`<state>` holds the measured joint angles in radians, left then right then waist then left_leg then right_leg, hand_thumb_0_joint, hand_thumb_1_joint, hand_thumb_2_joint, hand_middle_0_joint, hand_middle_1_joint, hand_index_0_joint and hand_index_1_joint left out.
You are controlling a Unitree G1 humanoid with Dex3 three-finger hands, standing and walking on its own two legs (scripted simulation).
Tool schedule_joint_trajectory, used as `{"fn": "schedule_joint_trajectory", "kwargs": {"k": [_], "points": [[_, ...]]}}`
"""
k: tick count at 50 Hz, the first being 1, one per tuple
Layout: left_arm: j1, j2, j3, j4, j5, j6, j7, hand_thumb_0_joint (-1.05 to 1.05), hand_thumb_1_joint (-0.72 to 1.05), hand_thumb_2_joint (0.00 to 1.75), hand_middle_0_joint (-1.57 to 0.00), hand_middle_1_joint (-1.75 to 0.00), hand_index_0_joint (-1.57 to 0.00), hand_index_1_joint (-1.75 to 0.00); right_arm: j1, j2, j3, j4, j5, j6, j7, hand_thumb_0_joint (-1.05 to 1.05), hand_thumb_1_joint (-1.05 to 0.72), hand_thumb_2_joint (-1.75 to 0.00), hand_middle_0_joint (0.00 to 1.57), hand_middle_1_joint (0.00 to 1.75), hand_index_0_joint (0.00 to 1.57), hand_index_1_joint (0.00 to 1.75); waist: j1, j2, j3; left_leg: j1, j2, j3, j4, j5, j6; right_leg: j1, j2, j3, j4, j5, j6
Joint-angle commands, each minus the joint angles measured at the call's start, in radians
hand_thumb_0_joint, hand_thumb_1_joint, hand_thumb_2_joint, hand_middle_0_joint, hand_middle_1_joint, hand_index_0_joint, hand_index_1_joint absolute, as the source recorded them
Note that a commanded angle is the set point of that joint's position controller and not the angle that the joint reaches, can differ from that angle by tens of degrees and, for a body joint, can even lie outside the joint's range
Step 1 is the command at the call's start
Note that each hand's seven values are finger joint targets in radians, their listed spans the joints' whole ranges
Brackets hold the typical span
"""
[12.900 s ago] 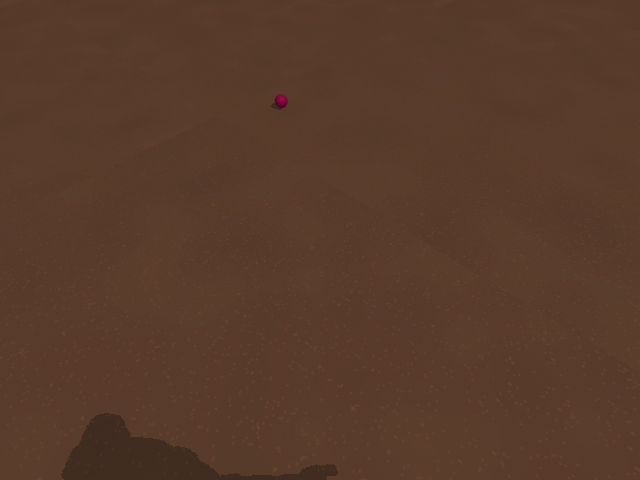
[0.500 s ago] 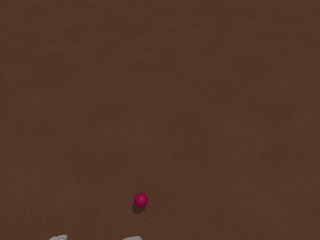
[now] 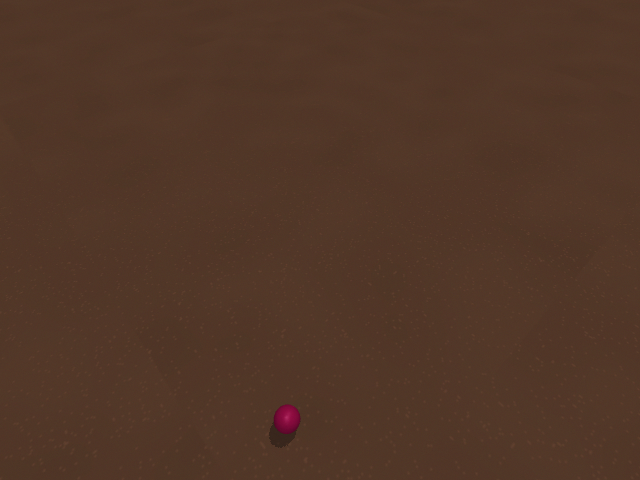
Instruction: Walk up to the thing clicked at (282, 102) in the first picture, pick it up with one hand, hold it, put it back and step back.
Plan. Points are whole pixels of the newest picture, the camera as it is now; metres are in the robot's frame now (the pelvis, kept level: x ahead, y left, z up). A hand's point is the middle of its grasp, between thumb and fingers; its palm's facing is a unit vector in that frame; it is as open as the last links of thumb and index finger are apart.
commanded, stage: walk up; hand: left
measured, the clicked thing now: (287, 419) +0.42 +0.15 -0.74
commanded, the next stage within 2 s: none
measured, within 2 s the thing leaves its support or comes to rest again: neither
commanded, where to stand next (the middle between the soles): +0.04 -0.04 m, yaw +1 degrees
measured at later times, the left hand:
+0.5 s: hand out of the picture -0.05 +0.24 -0.15, palm faces +0.04 -0.91 -0.41, open 7.4 cm
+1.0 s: hand out of the picture +0.06 +0.28 -0.17, palm faces +0.04 -0.93 -0.36, open 7.4 cm
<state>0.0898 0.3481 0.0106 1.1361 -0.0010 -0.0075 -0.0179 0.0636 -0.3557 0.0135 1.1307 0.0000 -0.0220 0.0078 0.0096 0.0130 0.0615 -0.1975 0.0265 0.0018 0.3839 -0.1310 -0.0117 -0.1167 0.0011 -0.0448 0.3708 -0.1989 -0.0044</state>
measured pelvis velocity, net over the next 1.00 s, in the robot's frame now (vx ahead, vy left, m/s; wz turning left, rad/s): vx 0.00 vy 0.00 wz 0.04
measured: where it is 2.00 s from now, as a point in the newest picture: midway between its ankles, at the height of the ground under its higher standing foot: outside the picture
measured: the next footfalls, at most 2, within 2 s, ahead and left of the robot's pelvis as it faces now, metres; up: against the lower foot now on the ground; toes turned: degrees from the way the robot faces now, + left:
right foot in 0.30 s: -0.03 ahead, -0.13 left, +0.00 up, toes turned -1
left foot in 0.72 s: +0.05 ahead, +0.13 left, +0.00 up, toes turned +5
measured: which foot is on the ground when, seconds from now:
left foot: down 0.00-0.32, up 0.34-0.70, down 0.72-1.00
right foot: down 0.00-0.14, up 0.16-0.28, down 0.30-0.74, up 0.76-1.00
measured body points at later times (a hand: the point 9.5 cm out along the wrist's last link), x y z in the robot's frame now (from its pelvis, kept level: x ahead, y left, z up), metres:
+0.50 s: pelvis -0.07 -0.03 -0.01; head -0.04 -0.06 +0.44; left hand -0.06 +0.28 -0.12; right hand +0.02 -0.35 -0.15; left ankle -0.03 +0.12 -0.69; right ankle -0.07 -0.13 -0.74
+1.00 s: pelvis +0.00 +0.00 -0.02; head +0.04 +0.02 +0.43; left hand +0.06 +0.33 -0.14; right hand +0.11 -0.31 -0.12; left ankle +0.01 +0.13 -0.74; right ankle +0.07 -0.13 -0.70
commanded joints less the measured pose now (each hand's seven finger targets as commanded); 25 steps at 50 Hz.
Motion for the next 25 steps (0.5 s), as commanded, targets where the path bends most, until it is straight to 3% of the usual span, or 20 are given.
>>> {"fn": "schedule_joint_trajectory", "kwargs": {"k": [1,3,5,6,8,9,10,11,12,13,14,15,16,17,18,19,20,21,23,25], "points": [[-0.046,0.259,0.072,-0.075,-0.012,0.009,0.023,0.00,0.90,0.90,-0.20,-0.30,-0.20,-0.30,-0.046,-0.265,-0.060,-0.050,0.010,-0.006,-0.024,0.00,-0.90,-0.90,0.20,0.30,0.20,0.30,-0.006,-0.022,-0.003,-0.010,0.113,-0.105,0.027,0.346,0.049,-0.081,-0.122,0.102,0.008,0.290,-0.027],[-0.028,0.246,0.077,-0.098,-0.013,0.019,0.023,0.00,0.90,0.90,-0.20,-0.30,-0.20,-0.30,-0.034,-0.260,-0.066,-0.069,0.015,-0.003,-0.026,0.00,-0.90,-0.90,0.20,0.30,0.20,0.30,-0.003,-0.012,-0.116,0.037,0.126,-0.105,0.052,0.417,0.068,-0.053,-0.105,0.079,0.068,0.305,-0.032],[-0.043,0.230,0.077,-0.128,-0.007,0.036,0.019,0.00,0.90,0.90,-0.20,-0.30,-0.20,-0.30,-0.022,-0.282,-0.082,-0.090,0.009,0.006,-0.029,0.00,-0.90,-0.90,0.20,0.30,0.20,0.30,-0.012,0.043,-0.171,0.007,0.170,-0.154,0.013,0.336,0.107,-0.040,-0.067,0.058,0.167,0.188,-0.035],[-0.034,0.219,0.077,-0.138,-0.006,0.045,0.017,0.00,0.90,0.90,-0.20,-0.30,-0.20,-0.30,-0.026,-0.297,-0.088,-0.102,0.007,0.011,-0.030,0.00,-0.90,-0.90,0.20,0.30,0.20,0.30,-0.007,0.083,-0.177,-0.011,0.200,-0.191,-0.012,0.301,0.135,-0.060,-0.041,0.055,0.234,0.090,-0.035],[0.023,0.212,0.084,-0.141,0.003,0.066,0.013,0.00,0.90,0.90,-0.20,-0.30,-0.20,-0.30,-0.058,-0.330,-0.106,-0.144,-0.003,0.018,-0.036,0.00,-0.90,-0.90,0.20,0.30,0.20,0.30,0.001,0.179,-0.185,-0.064,0.288,-0.283,-0.048,0.227,0.216,-0.092,0.010,0.047,0.417,-0.227,-0.034],[0.059,0.216,0.089,-0.144,0.006,0.073,0.013,0.00,0.90,0.90,-0.20,-0.30,-0.20,-0.30,-0.078,-0.334,-0.114,-0.171,-0.010,0.023,-0.039,0.00,-0.90,-0.90,0.20,0.30,0.20,0.30,0.014,0.205,-0.185,-0.097,0.326,-0.304,-0.049,0.206,0.257,-0.102,0.005,0.062,0.509,-0.308,-0.040],[0.090,0.215,0.094,-0.145,0.004,0.082,0.011,0.00,0.90,0.90,-0.20,-0.30,-0.20,-0.30,-0.099,-0.331,-0.117,-0.194,-0.016,0.029,-0.041,0.00,-0.90,-0.90,0.20,0.30,0.20,0.30,0.026,0.199,-0.169,-0.127,0.334,-0.286,-0.021,0.260,0.275,-0.118,-0.004,0.079,0.573,-0.339,-0.039],[0.100,0.206,0.095,-0.155,-0.002,0.081,0.011,0.00,0.90,0.90,-0.20,-0.30,-0.20,-0.30,-0.106,-0.321,-0.117,-0.213,-0.025,0.034,-0.043,0.00,-0.90,-0.90,0.20,0.30,0.20,0.30,0.034,0.189,-0.158,-0.142,0.315,-0.264,0.028,0.332,0.263,-0.120,-0.015,0.088,0.545,-0.331,-0.043],[0.105,0.195,0.096,-0.156,0.002,0.077,0.013,0.00,0.90,0.90,-0.20,-0.30,-0.20,-0.30,-0.101,-0.305,-0.111,-0.211,-0.029,0.036,-0.044,0.00,-0.90,-0.90,0.20,0.30,0.20,0.30,0.040,0.155,-0.164,-0.136,0.278,-0.230,0.071,0.318,0.235,-0.116,-0.014,0.078,0.461,-0.287,-0.042],[0.146,0.187,0.095,-0.146,0.010,0.061,0.013,0.00,0.90,0.90,-0.20,-0.30,-0.20,-0.30,-0.100,-0.293,-0.108,-0.214,-0.027,0.036,-0.039,0.00,-0.90,-0.90,0.20,0.30,0.20,0.30,0.056,0.138,-0.188,-0.107,0.227,-0.189,0.118,0.165,0.189,-0.081,-0.025,0.060,0.282,-0.217,-0.048],[0.174,0.195,0.093,-0.125,0.019,0.037,0.015,0.00,0.90,0.90,-0.20,-0.30,-0.20,-0.30,-0.101,-0.259,-0.101,-0.211,-0.026,0.042,-0.029,0.00,-0.90,-0.90,0.20,0.30,0.20,0.30,0.061,0.076,-0.179,-0.115,0.148,-0.148,0.191,-0.053,0.133,-0.058,-0.042,0.097,0.069,-0.206,-0.049],[0.160,0.257,0.103,-0.134,0.040,0.010,0.018,0.00,0.90,0.90,-0.20,-0.30,-0.20,-0.30,-0.068,-0.202,-0.086,-0.218,-0.020,0.051,-0.021,0.00,-0.90,-0.90,0.20,0.30,0.20,0.30,0.045,-0.114,-0.135,-0.260,0.030,-0.098,0.308,-0.308,0.067,-0.023,-0.160,0.357,-0.098,-0.394,-0.066],[0.068,0.351,0.124,-0.177,0.058,-0.011,0.026,0.00,0.90,0.90,-0.20,-0.30,-0.20,-0.30,-0.027,-0.170,-0.078,-0.218,-0.035,0.058,-0.014,0.00,-0.90,-0.90,0.20,0.30,0.20,0.30,0.014,-0.189,-0.054,-0.394,-0.050,-0.091,0.425,-0.377,0.014,-0.074,-0.325,0.585,-0.194,-0.592,-0.114],[0.034,0.412,0.138,-0.194,0.059,-0.019,0.037,0.00,0.90,0.90,-0.20,-0.30,-0.20,-0.30,-0.060,-0.226,-0.098,-0.216,-0.039,0.062,-0.016,0.00,-0.90,-0.90,0.20,0.30,0.20,0.30,0.040,-0.157,-0.004,-0.338,-0.025,-0.204,0.486,-0.373,0.021,-0.242,-0.409,0.650,-0.225,-0.643,-0.201],[0.008,0.386,0.136,-0.205,0.052,-0.033,0.045,0.00,0.90,0.90,-0.20,-0.30,-0.20,-0.30,-0.048,-0.256,-0.111,-0.213,-0.036,0.062,-0.006,0.00,-0.90,-0.90,0.20,0.30,0.20,0.30,0.020,-0.088,0.047,-0.330,-0.015,-0.231,0.533,-0.307,0.017,-0.242,-0.380,0.592,-0.198,-0.568,-0.193],[0.011,0.349,0.128,-0.200,0.047,-0.045,0.049,0.00,0.90,0.90,-0.20,-0.30,-0.20,-0.30,-0.025,-0.261,-0.117,-0.199,-0.034,0.061,0.006,0.00,-0.90,-0.90,0.20,0.30,0.20,0.30,0.001,-0.035,0.041,-0.356,-0.027,-0.225,0.552,-0.238,0.013,-0.163,-0.318,0.482,-0.162,-0.416,-0.156],[0.023,0.334,0.130,-0.199,0.048,-0.054,0.050,0.00,0.90,0.90,-0.20,-0.30,-0.20,-0.30,0.023,-0.261,-0.119,-0.193,-0.032,0.058,0.015,0.00,-0.90,-0.90,0.20,0.30,0.20,0.30,-0.013,-0.041,-0.015,-0.361,-0.030,-0.202,0.551,-0.211,0.008,-0.067,-0.268,0.384,-0.140,-0.339,-0.126],[0.066,0.339,0.139,-0.194,0.049,-0.061,0.046,0.00,0.90,0.90,-0.20,-0.30,-0.20,-0.30,0.057,-0.263,-0.123,-0.194,-0.038,0.055,0.024,0.00,-0.90,-0.90,0.20,0.30,0.20,0.30,-0.002,-0.103,-0.054,-0.377,-0.026,-0.174,0.572,-0.212,0.004,0.008,-0.271,0.373,-0.156,-0.403,-0.134],[0.161,0.342,0.152,-0.210,0.043,-0.077,0.031,0.00,0.90,0.90,-0.20,-0.30,-0.20,-0.30,0.033,-0.308,-0.141,-0.222,-0.047,0.041,0.049,0.00,-0.90,-0.90,0.20,0.30,0.20,0.30,0.051,-0.133,-0.027,-0.499,-0.013,-0.154,0.601,-0.220,-0.003,0.144,-0.300,0.434,-0.188,-0.575,-0.170],[0.191,0.314,0.147,-0.223,0.037,-0.080,0.024,0.00,0.90,0.90,-0.20,-0.30,-0.20,-0.30,0.003,-0.281,-0.132,-0.238,-0.037,0.022,0.051,0.00,-0.90,-0.90,0.20,0.30,0.20,0.30,0.071,-0.141,0.054,-0.521,-0.010,-0.150,0.520,-0.210,-0.011,0.143,-0.290,0.389,-0.215,-0.509,-0.167]]}}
